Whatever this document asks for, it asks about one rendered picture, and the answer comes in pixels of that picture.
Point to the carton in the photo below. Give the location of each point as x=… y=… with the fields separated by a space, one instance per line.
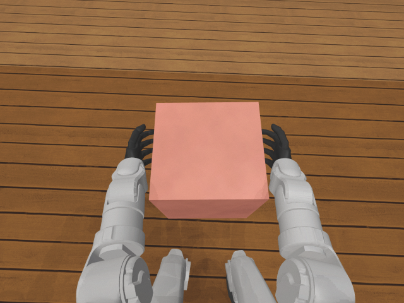
x=208 y=160

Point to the right robot thigh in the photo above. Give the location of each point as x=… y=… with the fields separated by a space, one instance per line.
x=247 y=282

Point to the left robot upper arm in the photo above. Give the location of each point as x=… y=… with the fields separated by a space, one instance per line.
x=125 y=279

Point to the right robot upper arm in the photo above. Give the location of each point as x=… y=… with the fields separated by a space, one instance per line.
x=304 y=280

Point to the left robot shin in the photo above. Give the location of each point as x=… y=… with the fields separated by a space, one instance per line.
x=176 y=252

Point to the robot left forearm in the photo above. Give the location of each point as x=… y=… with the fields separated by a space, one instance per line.
x=121 y=232

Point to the left robot hand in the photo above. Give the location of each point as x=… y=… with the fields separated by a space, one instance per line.
x=135 y=145

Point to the robot right forearm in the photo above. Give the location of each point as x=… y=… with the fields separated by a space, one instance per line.
x=301 y=232

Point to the right robot hand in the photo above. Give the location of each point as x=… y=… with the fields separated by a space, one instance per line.
x=279 y=145

